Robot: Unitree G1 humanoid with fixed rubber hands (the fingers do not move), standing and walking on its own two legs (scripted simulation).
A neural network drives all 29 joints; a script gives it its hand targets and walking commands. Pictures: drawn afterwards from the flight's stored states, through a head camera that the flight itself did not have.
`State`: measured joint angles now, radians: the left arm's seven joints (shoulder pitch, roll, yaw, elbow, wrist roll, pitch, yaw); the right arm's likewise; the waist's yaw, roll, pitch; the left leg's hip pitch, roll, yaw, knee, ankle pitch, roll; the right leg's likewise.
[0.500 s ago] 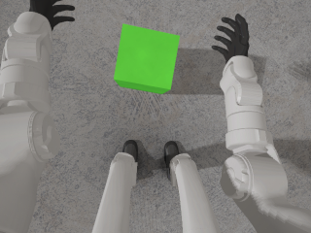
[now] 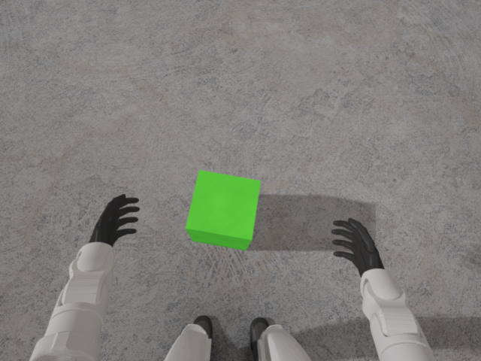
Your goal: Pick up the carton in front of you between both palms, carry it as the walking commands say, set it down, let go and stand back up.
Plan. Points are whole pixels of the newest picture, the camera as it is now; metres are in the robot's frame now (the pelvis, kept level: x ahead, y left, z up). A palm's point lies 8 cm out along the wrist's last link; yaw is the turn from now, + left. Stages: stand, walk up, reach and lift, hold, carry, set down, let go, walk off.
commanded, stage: let go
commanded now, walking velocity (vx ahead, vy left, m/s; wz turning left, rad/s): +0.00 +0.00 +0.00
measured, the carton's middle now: (224, 213) +0.50 +0.02 -0.62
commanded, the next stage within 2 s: stand in 0.82 s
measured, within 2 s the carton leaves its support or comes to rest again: neither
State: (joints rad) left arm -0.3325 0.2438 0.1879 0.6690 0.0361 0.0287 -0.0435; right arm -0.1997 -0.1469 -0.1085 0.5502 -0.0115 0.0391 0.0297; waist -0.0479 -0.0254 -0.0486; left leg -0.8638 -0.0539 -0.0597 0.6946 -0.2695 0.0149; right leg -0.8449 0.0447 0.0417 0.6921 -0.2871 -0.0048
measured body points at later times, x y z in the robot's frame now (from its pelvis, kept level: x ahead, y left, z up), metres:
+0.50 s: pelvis +0.03 -0.01 +0.03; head +0.04 -0.01 +0.48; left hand +0.20 +0.23 -0.04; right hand +0.20 -0.24 -0.04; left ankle +0.01 +0.11 -0.71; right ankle +0.00 -0.11 -0.71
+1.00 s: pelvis +0.04 -0.01 +0.03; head +0.05 -0.02 +0.48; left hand +0.16 +0.25 -0.07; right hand +0.18 -0.26 -0.07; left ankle +0.01 +0.11 -0.71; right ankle +0.00 -0.11 -0.71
